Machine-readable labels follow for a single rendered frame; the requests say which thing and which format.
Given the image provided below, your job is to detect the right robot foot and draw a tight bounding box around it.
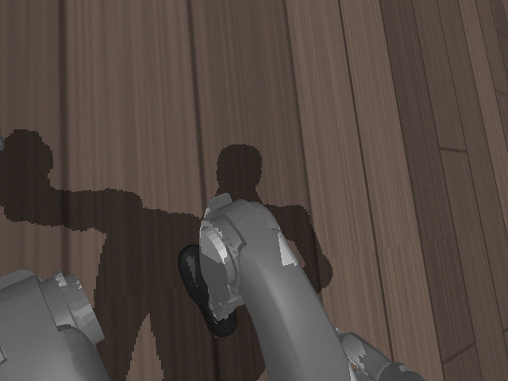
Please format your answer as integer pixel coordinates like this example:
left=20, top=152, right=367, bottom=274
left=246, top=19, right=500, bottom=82
left=178, top=244, right=237, bottom=337

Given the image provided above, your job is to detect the right robot hand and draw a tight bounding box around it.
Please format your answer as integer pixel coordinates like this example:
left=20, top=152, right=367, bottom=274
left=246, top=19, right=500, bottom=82
left=334, top=326, right=393, bottom=381

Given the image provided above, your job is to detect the right robot arm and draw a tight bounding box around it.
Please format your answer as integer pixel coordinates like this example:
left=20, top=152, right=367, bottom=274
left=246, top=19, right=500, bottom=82
left=379, top=362, right=426, bottom=381

